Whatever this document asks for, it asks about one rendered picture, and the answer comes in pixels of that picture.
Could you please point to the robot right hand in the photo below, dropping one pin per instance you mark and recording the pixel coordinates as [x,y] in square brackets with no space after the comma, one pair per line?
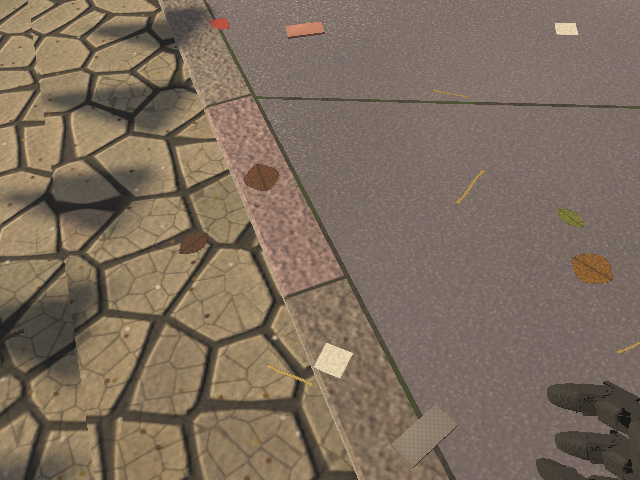
[615,407]

